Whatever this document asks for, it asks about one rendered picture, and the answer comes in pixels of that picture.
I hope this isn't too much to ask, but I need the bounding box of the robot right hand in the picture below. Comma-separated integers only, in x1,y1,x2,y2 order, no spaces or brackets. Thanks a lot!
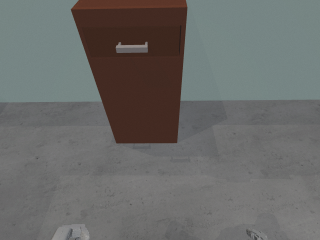
246,228,268,240

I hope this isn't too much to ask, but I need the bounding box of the robot left hand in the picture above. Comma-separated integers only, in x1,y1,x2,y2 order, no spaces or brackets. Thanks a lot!
50,224,90,240

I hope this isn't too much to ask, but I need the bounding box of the cabinet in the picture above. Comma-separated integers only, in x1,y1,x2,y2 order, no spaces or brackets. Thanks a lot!
71,0,188,144

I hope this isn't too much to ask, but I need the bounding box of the handle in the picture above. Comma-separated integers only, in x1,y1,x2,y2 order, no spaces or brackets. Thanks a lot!
116,42,148,53

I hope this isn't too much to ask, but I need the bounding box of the drawer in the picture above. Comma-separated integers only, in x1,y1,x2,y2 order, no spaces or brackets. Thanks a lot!
83,25,180,58

